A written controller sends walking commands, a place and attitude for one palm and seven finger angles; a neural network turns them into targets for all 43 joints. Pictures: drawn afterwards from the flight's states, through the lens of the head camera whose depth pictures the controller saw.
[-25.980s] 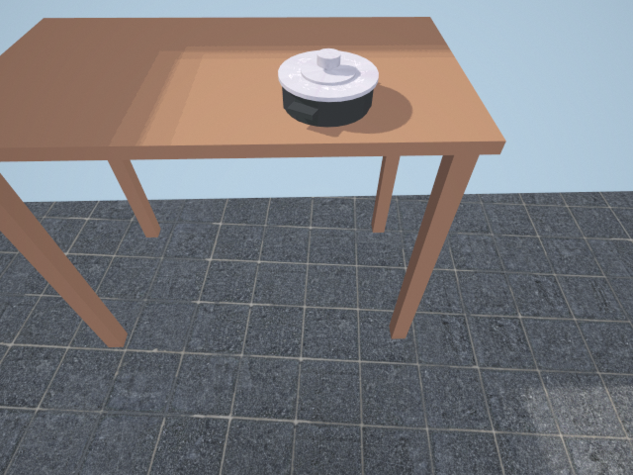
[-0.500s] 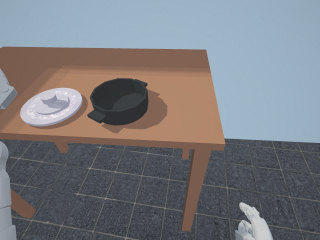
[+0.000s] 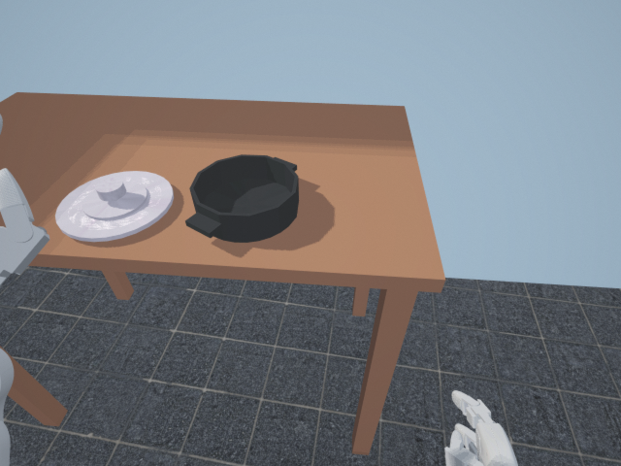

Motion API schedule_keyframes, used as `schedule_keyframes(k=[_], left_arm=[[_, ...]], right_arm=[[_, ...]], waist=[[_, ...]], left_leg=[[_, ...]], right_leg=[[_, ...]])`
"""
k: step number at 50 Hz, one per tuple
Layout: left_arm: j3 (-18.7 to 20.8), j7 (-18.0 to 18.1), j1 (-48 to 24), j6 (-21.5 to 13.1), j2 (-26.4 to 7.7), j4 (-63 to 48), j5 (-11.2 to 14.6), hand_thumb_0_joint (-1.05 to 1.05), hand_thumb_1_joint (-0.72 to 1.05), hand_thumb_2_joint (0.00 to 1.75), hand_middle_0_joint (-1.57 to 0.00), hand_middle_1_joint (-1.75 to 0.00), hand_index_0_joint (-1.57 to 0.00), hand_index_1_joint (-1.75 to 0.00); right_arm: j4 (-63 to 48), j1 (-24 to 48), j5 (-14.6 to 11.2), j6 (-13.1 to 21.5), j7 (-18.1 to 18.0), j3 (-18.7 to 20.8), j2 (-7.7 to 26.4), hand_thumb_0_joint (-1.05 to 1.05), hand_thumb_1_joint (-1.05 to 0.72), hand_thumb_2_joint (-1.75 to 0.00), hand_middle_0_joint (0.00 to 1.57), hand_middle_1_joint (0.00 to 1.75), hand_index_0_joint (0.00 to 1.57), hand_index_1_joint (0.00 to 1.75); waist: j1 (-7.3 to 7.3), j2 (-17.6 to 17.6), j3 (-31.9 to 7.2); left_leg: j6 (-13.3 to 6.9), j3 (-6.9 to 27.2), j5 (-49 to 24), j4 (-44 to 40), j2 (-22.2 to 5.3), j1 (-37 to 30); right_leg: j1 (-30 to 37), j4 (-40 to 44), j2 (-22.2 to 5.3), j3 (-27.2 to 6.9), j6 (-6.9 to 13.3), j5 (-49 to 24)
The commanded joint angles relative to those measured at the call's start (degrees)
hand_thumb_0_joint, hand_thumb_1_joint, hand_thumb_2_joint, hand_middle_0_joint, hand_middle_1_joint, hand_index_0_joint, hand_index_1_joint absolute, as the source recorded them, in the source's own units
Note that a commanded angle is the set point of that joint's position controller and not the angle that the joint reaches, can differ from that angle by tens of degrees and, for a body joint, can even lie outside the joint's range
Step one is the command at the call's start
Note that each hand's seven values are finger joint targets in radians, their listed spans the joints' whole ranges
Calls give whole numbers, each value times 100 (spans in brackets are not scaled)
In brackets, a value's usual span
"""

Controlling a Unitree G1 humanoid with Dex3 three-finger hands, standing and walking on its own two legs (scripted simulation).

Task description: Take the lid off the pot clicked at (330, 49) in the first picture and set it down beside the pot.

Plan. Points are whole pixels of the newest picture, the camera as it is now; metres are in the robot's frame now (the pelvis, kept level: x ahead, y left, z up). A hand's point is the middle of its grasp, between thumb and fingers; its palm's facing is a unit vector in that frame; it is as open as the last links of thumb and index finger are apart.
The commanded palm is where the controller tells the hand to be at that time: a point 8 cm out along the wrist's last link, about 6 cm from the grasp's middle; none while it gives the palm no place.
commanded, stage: draw the hand back to the body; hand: left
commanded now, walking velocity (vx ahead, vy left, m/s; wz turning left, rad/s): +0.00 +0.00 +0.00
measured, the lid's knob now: (111, 189) +0.48 +0.41 +0.10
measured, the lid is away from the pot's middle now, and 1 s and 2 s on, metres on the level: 0.23 0.23 0.23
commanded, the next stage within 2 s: step back with the hand held close in 0.20 s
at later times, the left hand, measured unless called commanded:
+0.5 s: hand (36, 261) +0.17 +0.24 +0.27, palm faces +0.49 -0.80 -0.34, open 7.4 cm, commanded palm +0.11 +0.30 +0.28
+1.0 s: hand out of the picture +0.10 +0.26 +0.27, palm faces +0.53 -0.77 -0.35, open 7.4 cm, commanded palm +0.05 +0.32 +0.28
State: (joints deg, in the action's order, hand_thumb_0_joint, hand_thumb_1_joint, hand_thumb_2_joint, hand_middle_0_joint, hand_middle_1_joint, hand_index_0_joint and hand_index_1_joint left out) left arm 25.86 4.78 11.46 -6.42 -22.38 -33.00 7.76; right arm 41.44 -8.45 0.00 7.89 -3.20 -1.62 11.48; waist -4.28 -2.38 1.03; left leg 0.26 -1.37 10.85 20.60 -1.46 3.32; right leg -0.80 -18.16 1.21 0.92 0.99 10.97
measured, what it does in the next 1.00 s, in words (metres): shifts its weight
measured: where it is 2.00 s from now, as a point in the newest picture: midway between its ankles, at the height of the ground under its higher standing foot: outside the picture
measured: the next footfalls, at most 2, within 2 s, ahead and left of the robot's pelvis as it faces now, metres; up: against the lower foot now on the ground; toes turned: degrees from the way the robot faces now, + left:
right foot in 1.22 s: -0.07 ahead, -0.07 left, +0.00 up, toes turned +0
left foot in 1.46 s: -0.14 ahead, +0.19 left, +0.00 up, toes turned +4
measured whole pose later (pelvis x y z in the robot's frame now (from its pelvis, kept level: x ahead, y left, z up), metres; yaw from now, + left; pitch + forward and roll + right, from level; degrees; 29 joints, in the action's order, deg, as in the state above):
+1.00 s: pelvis -0.07 +0.03 -0.03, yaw +2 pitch -1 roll -2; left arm 30.2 9.8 21.6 -11.6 -27.0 -45.3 5.2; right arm 35.0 -12.4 -2.2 1.0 -4.8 0.4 13.1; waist 1.2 -1.7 -1.0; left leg -2.2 -1.2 10.5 37.1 -0.4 25.0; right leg -21.0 -33.9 -1.1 2.8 -1.4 12.0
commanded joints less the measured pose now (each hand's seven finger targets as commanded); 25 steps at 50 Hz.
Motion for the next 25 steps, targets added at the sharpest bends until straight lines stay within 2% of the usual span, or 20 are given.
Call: schedule_keyframes(k=[1,2,3,4,5,6,8,10,11,13,15,16,17,18,20,21,24,25], left_arm=[[512,36,-535,-344,-1045,-1180,-11,0,90,90,-20,-30,-20,-30],[357,17,-473,-356,-934,-1354,-27,0,90,90,-20,-30,-20,-30],[472,41,-537,-367,-1064,-1404,-21,0,90,90,-20,-30,-20,-30],[400,42,-672,-386,-1023,-1478,-51,0,90,90,-20,-30,-20,-30],[492,71,-745,-379,-1104,-1338,-46,0,90,90,-20,-30,-20,-30],[511,72,-785,-370,-1090,-1268,-40,0,90,90,-20,-30,-20,-30],[521,87,-747,-367,-1074,-1153,-26,0,90,90,-20,-30,-20,-30],[432,70,-675,-380,-988,-1254,-55,0,90,90,-20,-30,-20,-30],[361,53,-646,-366,-909,-1240,-62,0,90,90,-20,-30,-20,-30],[323,58,-662,-395,-924,-1408,-82,0,90,90,-20,-30,-20,-30],[440,73,-586,-397,-1042,-1437,-70,0,90,90,-20,-30,-20,-30],[1289,258,-1270,-688,-1918,-1503,-146,0,90,90,-20,-30,-20,-30],[539,199,-426,-679,-1029,-1054,-121,0,90,90,-20,-30,-20,-30],[499,184,-132,-650,-1045,-1184,-177,0,90,90,-20,-30,-20,-30],[511,200,-35,-676,-1119,-1391,-216,0,90,90,-20,-30,-20,-30],[551,223,71,-732,-1148,-1570,-210,0,90,90,-20,-30,-20,-30],[721,301,438,-718,-1281,-1825,-226,0,90,90,-20,-30,-20,-30],[770,319,499,-708,-1318,-1884,-218,0,90,90,-20,-30,-20,-30]], right_arm=[[-966,962,20,328,-3,183,560,0,-90,-90,20,30,20,30],[-986,968,21,336,7,182,551,0,-90,-90,20,30,20,30],[-973,947,34,350,-5,189,565,0,-90,-90,20,30,20,30],[-956,960,38,365,-7,194,562,0,-90,-90,20,30,20,30],[-933,933,46,371,-22,188,567,0,-90,-90,20,30,20,30],[-916,952,29,380,-27,179,562,0,-90,-90,20,30,20,30],[-917,944,32,384,-56,189,546,0,-90,-90,20,30,20,30],[-925,954,46,404,-51,185,533,0,-90,-90,20,30,20,30],[-937,959,35,420,-34,167,528,0,-90,-90,20,30,20,30],[-951,957,53,448,-21,163,534,0,-90,-90,20,30,20,30],[-960,954,68,456,-30,181,543,0,-90,-90,20,30,20,30],[-1252,764,-61,234,8,61,617,0,-90,-90,20,30,20,30],[-1208,812,-36,110,-66,160,649,0,-90,-90,20,30,20,30],[-1245,773,-44,34,-58,194,670,0,-90,-90,20,30,20,30],[-1295,597,-84,-70,-61,226,656,0,-90,-90,20,30,20,30],[-1334,600,-83,-84,-70,218,629,0,-90,-90,20,30,20,30],[-1530,492,-109,-190,-133,331,772,0,-90,-90,20,30,20,30],[-1589,506,-122,-230,-146,346,767,0,-90,-90,20,30,20,30]], waist=[[5,-219,-292],[9,-343,-308],[4,-216,-357],[30,-285,-321],[31,-75,-240],[57,-178,-165],[32,-68,-125],[10,-224,-193],[21,-409,-181],[12,-351,-178],[-24,-67,-326],[206,-487,102],[327,95,88],[339,496,-63],[394,457,-504],[409,154,-711],[381,-160,-1059],[368,-133,-1084]], left_leg=[[-102,-93,-552,-306,6,-101],[-98,-97,-567,-306,3,-132],[-104,-79,-547,-299,0,-136],[-102,-92,-496,-288,-7,-146],[-104,-54,-405,-308,-5,-81],[-99,-55,-291,-308,-4,-83],[-120,-58,-194,-308,-10,-67],[-112,-59,-292,-303,3,-114],[-88,-46,-237,-327,23,-108],[-79,-4,-215,-369,14,-69],[-106,-2,-295,-333,3,-92],[-187,118,351,-135,-93,524],[-222,302,365,152,-95,733],[-234,307,379,407,-91,630],[-234,224,183,804,-129,462],[-220,209,-15,719,-149,437],[-243,422,-1024,534,-368,632],[-260,492,-1328,532,-430,716]], right_leg=[[-359,404,-7,124,43,-402],[-363,395,-10,111,47,-403],[-355,401,-19,115,45,-388],[-409,414,-21,101,43,-332],[-436,434,-4,131,38,-226],[-503,474,2,108,45,-111],[-502,503,-18,86,41,-13],[-451,459,-29,97,54,-111],[-459,455,-22,104,60,-62],[-415,433,-17,123,67,-43],[-344,416,-18,117,54,-94],[-834,464,-289,-302,2,-57],[-1205,475,-497,-362,-6,-117],[-1443,536,-669,-485,22,36],[-1583,384,-974,-498,126,-133],[-1483,193,-945,-445,139,-382],[-1188,-458,-743,-195,13,-1075],[-1163,-581,-673,-175,-32,-1195]])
